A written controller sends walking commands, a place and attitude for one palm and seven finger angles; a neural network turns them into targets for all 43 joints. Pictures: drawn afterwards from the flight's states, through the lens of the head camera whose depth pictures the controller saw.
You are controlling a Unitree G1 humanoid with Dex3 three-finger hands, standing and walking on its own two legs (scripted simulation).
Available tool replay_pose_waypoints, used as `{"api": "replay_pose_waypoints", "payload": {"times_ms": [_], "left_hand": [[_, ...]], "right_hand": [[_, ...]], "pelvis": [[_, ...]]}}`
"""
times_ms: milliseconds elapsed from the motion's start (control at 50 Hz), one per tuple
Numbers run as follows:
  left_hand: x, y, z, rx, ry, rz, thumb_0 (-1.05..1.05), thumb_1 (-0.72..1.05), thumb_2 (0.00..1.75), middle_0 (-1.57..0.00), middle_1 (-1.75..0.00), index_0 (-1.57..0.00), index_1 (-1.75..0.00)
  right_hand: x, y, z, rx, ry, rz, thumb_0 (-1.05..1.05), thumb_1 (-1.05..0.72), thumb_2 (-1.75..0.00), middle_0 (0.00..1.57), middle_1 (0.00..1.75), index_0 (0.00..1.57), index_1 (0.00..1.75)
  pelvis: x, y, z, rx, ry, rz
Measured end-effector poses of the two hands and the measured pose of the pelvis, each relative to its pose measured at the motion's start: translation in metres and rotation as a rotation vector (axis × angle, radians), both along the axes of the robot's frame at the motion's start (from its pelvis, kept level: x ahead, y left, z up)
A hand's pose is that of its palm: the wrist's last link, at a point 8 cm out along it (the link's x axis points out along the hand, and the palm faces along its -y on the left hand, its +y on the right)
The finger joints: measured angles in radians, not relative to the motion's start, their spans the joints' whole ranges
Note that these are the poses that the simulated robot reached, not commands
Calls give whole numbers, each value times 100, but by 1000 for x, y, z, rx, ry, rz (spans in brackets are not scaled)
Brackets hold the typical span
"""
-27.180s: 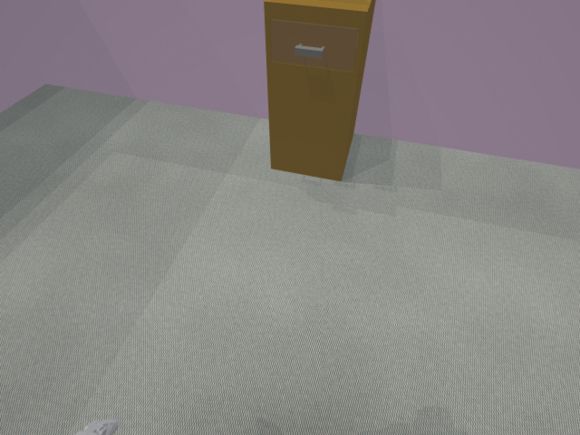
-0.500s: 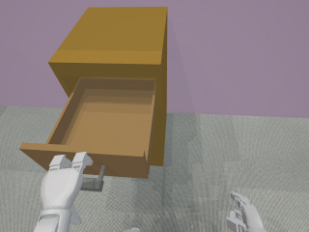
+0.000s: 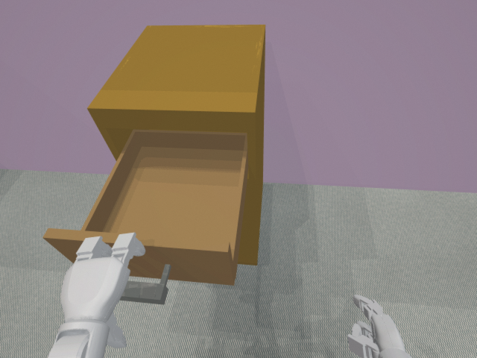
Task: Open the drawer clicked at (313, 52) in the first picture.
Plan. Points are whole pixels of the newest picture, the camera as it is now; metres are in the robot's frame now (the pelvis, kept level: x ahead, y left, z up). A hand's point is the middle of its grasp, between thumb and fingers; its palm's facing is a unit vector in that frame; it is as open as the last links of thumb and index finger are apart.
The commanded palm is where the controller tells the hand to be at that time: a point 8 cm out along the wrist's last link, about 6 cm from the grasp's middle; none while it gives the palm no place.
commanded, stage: lift the hand off the handle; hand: left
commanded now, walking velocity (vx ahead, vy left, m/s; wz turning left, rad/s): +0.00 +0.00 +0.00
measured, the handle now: (140, 279) +0.26 +0.23 -0.06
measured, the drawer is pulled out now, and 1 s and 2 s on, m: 0.30 0.30 0.30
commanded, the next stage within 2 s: draw the hand back to the body in 1.04 s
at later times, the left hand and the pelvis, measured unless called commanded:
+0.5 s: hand (111, 283) +0.21 +0.22 +0.05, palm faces +0.04 -0.11 -0.99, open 13.8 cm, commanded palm +0.18 +0.22 +0.11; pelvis +0.00 -0.01 +0.01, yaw +0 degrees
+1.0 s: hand (95, 272) +0.21 +0.23 +0.09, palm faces +0.06 -0.10 -0.99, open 13.8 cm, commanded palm +0.18 +0.22 +0.14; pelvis +0.00 -0.01 +0.02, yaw +0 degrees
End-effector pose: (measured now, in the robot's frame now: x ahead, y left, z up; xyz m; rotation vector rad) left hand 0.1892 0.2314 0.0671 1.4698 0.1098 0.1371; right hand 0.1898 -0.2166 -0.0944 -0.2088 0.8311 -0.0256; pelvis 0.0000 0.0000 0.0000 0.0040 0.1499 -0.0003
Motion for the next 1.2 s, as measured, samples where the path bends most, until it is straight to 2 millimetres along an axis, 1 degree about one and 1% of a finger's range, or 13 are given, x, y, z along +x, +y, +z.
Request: {"api": "replay_pose_waypoints", "payload": {"times_ms": [340,540,720,880,1000,1080,1200], "left_hand": [[5,-6,27,-6,-9,-5,0,-49,30,-32,-120,-32,-121],[-4,-10,43,-8,-18,-19,0,-49,30,-32,-120,-32,-120],[-9,-1,57,5,-23,7,0,-49,30,-32,-120,-32,-121],[-5,-8,68,-9,-34,-36,0,-49,30,-32,-120,-32,-121],[-2,0,77,1,-35,-27,0,-49,30,-32,-120,-32,-121],[-3,2,76,-23,-18,-12,0,-49,30,-32,-120,-32,-120],[-6,-6,71,-34,-5,-54,0,-49,30,-32,-120,-32,-120]], "right_hand": [[9,2,11,27,-24,17,1,-90,-90,20,29,20,30],[13,-1,16,31,-34,30,1,-90,-90,20,29,20,30],[15,-2,20,31,-42,36,1,-90,-90,20,29,20,30],[16,3,25,34,-53,46,1,-90,-90,20,29,20,30],[15,6,28,46,-55,41,1,-90,-90,20,29,20,30],[14,7,30,49,-58,44,1,-90,-90,20,29,20,30],[14,10,30,39,-51,56,1,-90,-90,20,29,20,30]], "pelvis": [[3,-4,10,6,-37,-2],[4,-7,14,9,-53,-2],[2,-9,17,8,-69,5],[0,-8,20,7,-83,7],[0,-7,23,5,-94,4],[0,-5,25,3,-95,6],[0,-1,25,1,-92,6]]}}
